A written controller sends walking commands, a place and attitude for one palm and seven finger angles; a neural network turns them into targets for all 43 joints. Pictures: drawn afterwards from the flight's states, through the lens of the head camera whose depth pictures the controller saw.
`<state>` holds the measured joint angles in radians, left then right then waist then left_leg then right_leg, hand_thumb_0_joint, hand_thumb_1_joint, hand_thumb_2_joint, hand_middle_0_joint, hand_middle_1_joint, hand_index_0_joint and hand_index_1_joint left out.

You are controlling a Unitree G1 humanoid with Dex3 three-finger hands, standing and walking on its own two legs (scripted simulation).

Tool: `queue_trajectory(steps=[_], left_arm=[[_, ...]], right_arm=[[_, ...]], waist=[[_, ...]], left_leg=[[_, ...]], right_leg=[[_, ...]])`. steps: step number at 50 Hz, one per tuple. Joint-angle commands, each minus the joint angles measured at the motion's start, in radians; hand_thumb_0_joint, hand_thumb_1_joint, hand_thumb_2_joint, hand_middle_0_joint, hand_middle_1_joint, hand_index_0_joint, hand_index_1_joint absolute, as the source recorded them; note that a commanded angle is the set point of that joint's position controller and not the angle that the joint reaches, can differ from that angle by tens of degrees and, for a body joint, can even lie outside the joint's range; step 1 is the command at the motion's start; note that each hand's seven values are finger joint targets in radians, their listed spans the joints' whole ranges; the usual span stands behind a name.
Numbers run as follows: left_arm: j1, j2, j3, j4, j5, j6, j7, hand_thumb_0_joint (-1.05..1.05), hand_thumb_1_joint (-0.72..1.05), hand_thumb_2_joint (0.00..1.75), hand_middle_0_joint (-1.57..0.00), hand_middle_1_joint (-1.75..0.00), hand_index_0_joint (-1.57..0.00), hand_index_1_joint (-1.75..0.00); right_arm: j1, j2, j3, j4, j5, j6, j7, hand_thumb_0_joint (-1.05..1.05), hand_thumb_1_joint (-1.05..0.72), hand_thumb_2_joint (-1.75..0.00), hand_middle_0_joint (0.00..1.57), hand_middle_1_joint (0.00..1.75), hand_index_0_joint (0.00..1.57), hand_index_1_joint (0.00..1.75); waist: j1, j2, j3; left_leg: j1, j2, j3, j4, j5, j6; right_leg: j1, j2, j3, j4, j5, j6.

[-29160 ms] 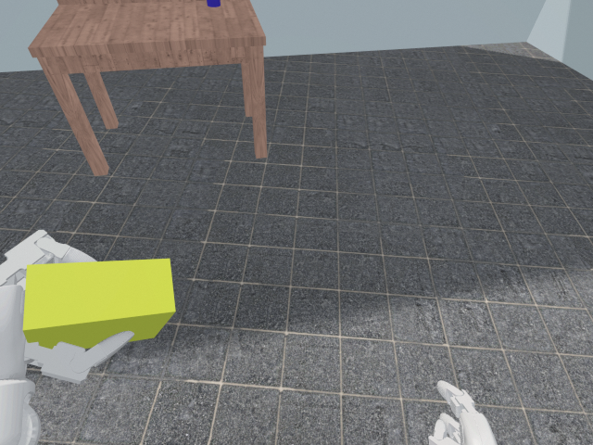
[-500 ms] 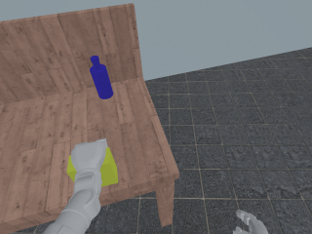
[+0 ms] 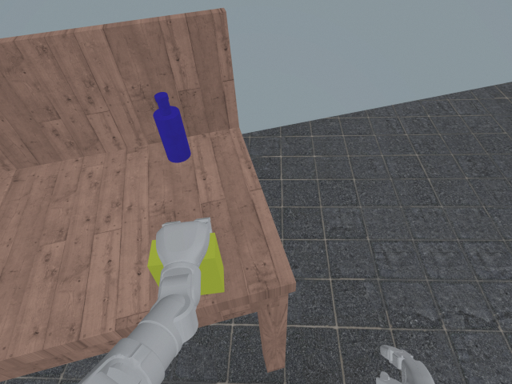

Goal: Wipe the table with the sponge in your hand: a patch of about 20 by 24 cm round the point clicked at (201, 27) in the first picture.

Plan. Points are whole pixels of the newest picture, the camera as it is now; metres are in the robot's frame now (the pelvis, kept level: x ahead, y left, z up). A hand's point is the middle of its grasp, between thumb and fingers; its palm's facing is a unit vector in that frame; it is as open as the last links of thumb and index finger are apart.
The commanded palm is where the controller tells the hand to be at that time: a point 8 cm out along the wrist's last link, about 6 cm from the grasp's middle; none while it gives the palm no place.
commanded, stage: slide across to the third lane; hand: left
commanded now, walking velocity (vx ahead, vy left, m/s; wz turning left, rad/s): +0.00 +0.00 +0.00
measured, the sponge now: (191, 272) +0.33 +0.17 -0.05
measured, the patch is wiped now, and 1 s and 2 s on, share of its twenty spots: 0.95 0.95 1.00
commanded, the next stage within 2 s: wipe forward along the third lane in 0.04 s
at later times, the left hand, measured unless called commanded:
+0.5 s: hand (205, 241) +0.37 +0.14 -0.01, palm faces -0.09 +0.01 -1.00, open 9.8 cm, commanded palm +0.35 +0.14 +0.02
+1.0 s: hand (205, 223) +0.41 +0.15 -0.01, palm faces -0.08 +0.02 -1.00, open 9.8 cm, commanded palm +0.39 +0.15 +0.02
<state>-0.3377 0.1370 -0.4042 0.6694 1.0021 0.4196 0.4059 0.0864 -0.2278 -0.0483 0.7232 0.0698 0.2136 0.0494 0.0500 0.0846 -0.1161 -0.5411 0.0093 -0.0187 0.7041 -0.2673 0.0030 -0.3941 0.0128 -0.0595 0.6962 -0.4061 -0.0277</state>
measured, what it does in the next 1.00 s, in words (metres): stands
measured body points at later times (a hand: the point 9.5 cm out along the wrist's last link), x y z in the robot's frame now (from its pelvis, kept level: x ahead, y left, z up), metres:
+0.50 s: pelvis -0.01 -0.02 +0.00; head +0.01 -0.04 +0.45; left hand +0.37 +0.14 +0.04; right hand +0.12 -0.27 -0.14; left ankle +0.05 +0.12 -0.72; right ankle -0.03 -0.11 -0.72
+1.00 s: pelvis -0.01 -0.01 -0.01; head +0.04 -0.02 +0.43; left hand +0.41 +0.15 +0.04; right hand +0.07 -0.27 -0.15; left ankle +0.05 +0.12 -0.72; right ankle -0.03 -0.11 -0.72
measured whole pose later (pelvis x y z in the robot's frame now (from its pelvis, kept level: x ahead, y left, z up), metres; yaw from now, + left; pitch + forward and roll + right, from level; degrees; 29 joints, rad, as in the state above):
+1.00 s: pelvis -0.01 -0.01 -0.01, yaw -2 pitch +14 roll -1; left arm -0.74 0.16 -0.22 1.13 1.00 0.40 0.46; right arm 0.17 -0.24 -0.05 0.78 0.05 0.21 0.02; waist -0.05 0.06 -0.16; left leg -0.75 0.04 -0.01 0.78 -0.27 -0.01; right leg -0.61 0.05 -0.05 0.78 -0.41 -0.04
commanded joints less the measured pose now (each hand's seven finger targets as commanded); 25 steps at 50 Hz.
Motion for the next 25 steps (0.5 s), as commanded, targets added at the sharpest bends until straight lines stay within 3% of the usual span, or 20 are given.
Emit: queue_trajectory(steps=[1, 2, 3, 4, 6, 7, 8, 11, 12, 13, 14, 16, 17, 19, 23, 24, 25], left_arm=[[-0.233, -0.070, -0.023, -0.071, -0.017, -0.017, 0.010, 0.00, 0.10, 1.30, -1.20, -1.60, -1.20, -1.60], [-0.229, -0.052, -0.003, -0.053, -0.018, -0.006, 0.015, 0.00, 0.10, 1.30, -1.20, -1.60, -1.20, -1.60], [-0.263, -0.080, -0.030, -0.052, -0.018, -0.003, 0.017, 0.00, 0.10, 1.30, -1.20, -1.60, -1.20, -1.60], [-0.279, -0.073, -0.019, -0.041, -0.020, 0.000, 0.022, 0.00, 0.10, 1.30, -1.20, -1.60, -1.20, -1.60], [-0.270, -0.044, 0.014, -0.025, -0.027, 0.009, 0.029, 0.00, 0.10, 1.30, -1.20, -1.60, -1.20, -1.60], [-0.251, 0.007, 0.068, -0.011, -0.026, 0.016, 0.034, 0.00, 0.10, 1.30, -1.20, -1.60, -1.20, -1.60], [-0.285, -0.028, 0.030, 0.001, -0.024, 0.019, 0.033, 0.00, 0.10, 1.30, -1.20, -1.60, -1.20, -1.60], [-0.340, -0.031, 0.032, 0.051, -0.015, 0.017, 0.035, 0.00, 0.10, 1.30, -1.20, -1.60, -1.20, -1.60], [-0.352, 0.034, 0.096, 0.075, -0.013, 0.018, 0.038, 0.00, 0.10, 1.30, -1.20, -1.60, -1.20, -1.60], [-0.396, 0.009, 0.068, 0.066, -0.010, 0.008, 0.040, 0.00, 0.10, 1.30, -1.20, -1.60, -1.20, -1.60], [-0.385, 0.014, 0.079, 0.104, -0.007, 0.005, 0.039, 0.00, 0.10, 1.30, -1.20, -1.60, -1.20, -1.60], [-0.414, 0.031, 0.095, 0.140, 0.004, -0.004, 0.039, 0.00, 0.10, 1.30, -1.20, -1.60, -1.20, -1.60], [-0.428, 0.068, 0.128, 0.155, 0.009, -0.007, 0.041, 0.00, 0.10, 1.30, -1.20, -1.60, -1.20, -1.60], [-0.446, 0.033, 0.103, 0.192, 0.010, -0.013, 0.042, 0.00, 0.10, 1.30, -1.20, -1.60, -1.20, -1.60], [-0.498, 0.064, 0.129, 0.276, 0.002, -0.011, 0.042, 0.00, 0.10, 1.30, -1.20, -1.60, -1.20, -1.60], [-0.500, 0.108, 0.164, 0.286, 0.004, -0.012, 0.045, 0.00, 0.10, 1.30, -1.20, -1.60, -1.20, -1.60], [-0.516, 0.113, 0.166, 0.297, 0.008, -0.013, 0.046, 0.00, 0.10, 1.30, -1.20, -1.60, -1.20, -1.60]], right_arm=[[-0.130, -0.117, -0.039, -0.130, -0.003, -0.030, 0.012, 0.00, -0.90, -0.90, 0.20, 0.30, 0.20, 0.30], [-0.131, -0.122, -0.040, -0.127, -0.005, -0.026, 0.012, 0.00, -0.90, -0.90, 0.20, 0.30, 0.20, 0.30], [-0.131, -0.117, -0.038, -0.128, -0.003, -0.024, 0.013, 0.00, -0.90, -0.90, 0.20, 0.30, 0.20, 0.30], [-0.133, -0.116, -0.039, -0.124, -0.003, -0.024, 0.014, 0.00, -0.90, -0.90, 0.20, 0.30, 0.20, 0.30], [-0.133, -0.118, -0.036, -0.122, -0.004, -0.022, 0.010, 0.00, -0.90, -0.90, 0.20, 0.30, 0.20, 0.30], [-0.134, -0.125, -0.038, -0.116, -0.006, -0.018, 0.006, 0.00, -0.90, -0.90, 0.20, 0.30, 0.20, 0.30], [-0.138, -0.119, -0.032, -0.115, -0.004, -0.016, 0.002, 0.00, -0.90, -0.90, 0.20, 0.30, 0.20, 0.30], [-0.122, -0.118, -0.031, -0.101, -0.006, -0.022, -0.006, 0.00, -0.90, -0.90, 0.20, 0.30, 0.20, 0.30], [-0.116, -0.127, -0.031, -0.091, -0.009, -0.021, -0.012, 0.00, -0.90, -0.90, 0.20, 0.30, 0.20, 0.30], [-0.110, -0.123, -0.030, -0.089, -0.010, -0.024, -0.016, 0.00, -0.90, -0.90, 0.20, 0.30, 0.20, 0.30], [-0.098, -0.121, -0.030, -0.085, -0.010, -0.026, -0.020, 0.00, -0.90, -0.90, 0.20, 0.30, 0.20, 0.30], [-0.087, -0.124, -0.029, -0.077, -0.014, -0.030, -0.029, 0.00, -0.90, -0.90, 0.20, 0.30, 0.20, 0.30], [-0.082, -0.129, -0.030, -0.071, -0.016, -0.028, -0.033, 0.00, -0.90, -0.90, 0.20, 0.30, 0.20, 0.30], [-0.063, -0.123, -0.030, -0.067, -0.016, -0.030, -0.034, 0.00, -0.90, -0.90, 0.20, 0.30, 0.20, 0.30], [-0.039, -0.130, -0.028, -0.061, -0.017, -0.029, -0.041, 0.00, -0.90, -0.90, 0.20, 0.30, 0.20, 0.30], [-0.034, -0.134, -0.029, -0.058, -0.019, -0.028, -0.044, 0.00, -0.90, -0.90, 0.20, 0.30, 0.20, 0.30], [-0.026, -0.135, -0.029, -0.055, -0.021, -0.027, -0.045, 0.00, -0.90, -0.90, 0.20, 0.30, 0.20, 0.30]], waist=[[-0.043, -0.171, -0.193], [-0.034, -0.160, -0.183], [-0.048, -0.165, -0.173], [-0.044, -0.167, -0.176], [-0.036, -0.168, -0.191], [-0.022, -0.176, -0.188], [-0.044, -0.172, -0.162], [-0.054, -0.175, -0.149], [-0.046, -0.181, -0.139], [-0.065, -0.175, -0.158], [-0.065, -0.205, -0.146], [-0.070, -0.211, -0.154], [-0.067, -0.188, -0.154], [-0.078, -0.194, -0.162], [-0.091, -0.209, -0.155], [-0.084, -0.193, -0.173], [-0.090, -0.198, -0.189]], left_leg=[[0.224, -0.013, -0.004, -0.072, 0.133, 0.041], [0.213, -0.012, -0.009, -0.081, 0.120, 0.038], [0.216, -0.012, -0.005, -0.079, 0.116, 0.040], [0.216, -0.014, -0.001, -0.077, 0.116, 0.042], [0.207, -0.019, 0.008, -0.080, 0.108, 0.042], [0.192, -0.021, 0.007, -0.084, 0.102, 0.039], [0.188, -0.023, 0.015, -0.083, 0.089, 0.040], [0.178, -0.024, 0.018, -0.080, 0.069, 0.042], [0.156, -0.024, 0.014, -0.084, 0.053, 0.039], [0.166, -0.025, 0.023, -0.075, 0.058, 0.043], [0.146, -0.027, 0.022, -0.073, 0.047, 0.043], [0.127, -0.029, 0.029, -0.062, 0.038, 0.043], [0.118, -0.026, 0.026, -0.062, 0.034, 0.041], [0.109, -0.027, 0.032, -0.049, 0.039, 0.042], [0.050, -0.027, 0.034, -0.035, 0.006, 0.041], [0.043, -0.026, 0.038, -0.027, 0.009, 0.042], [0.039, -0.025, 0.038, -0.019, 0.021, 0.042]], right_leg=[[-0.034, 0.032, 0.014, -0.121, 0.305, -0.042], [-0.033, 0.035, 0.018, -0.128, 0.287, -0.046], [-0.039, 0.032, 0.013, -0.125, 0.284, -0.043], [-0.039, 0.031, 0.017, -0.131, 0.287, -0.042], [-0.018, 0.030, 0.023, -0.138, 0.292, -0.039], [-0.002, 0.031, 0.035, -0.146, 0.293, -0.042], [-0.017, 0.024, 0.033, -0.148, 0.286, -0.036], [-0.048, 0.025, 0.034, -0.153, 0.260, -0.033], [-0.046, 0.026, 0.044, -0.158, 0.250, -0.036], [-0.045, 0.020, 0.047, -0.152, 0.269, -0.029], [-0.050, 0.019, 0.045, -0.154, 0.257, -0.027], [-0.058, 0.015, 0.056, -0.154, 0.257, -0.023], [-0.064, 0.016, 0.061, -0.150, 0.250, -0.027], [-0.076, 0.015, 0.054, -0.141, 0.265, -0.022], [-0.101, 0.012, 0.062, -0.139, 0.227, -0.014], [-0.097, 0.010, 0.072, -0.137, 0.232, -0.014], [-0.091, 0.009, 0.072, -0.128, 0.258, -0.014]])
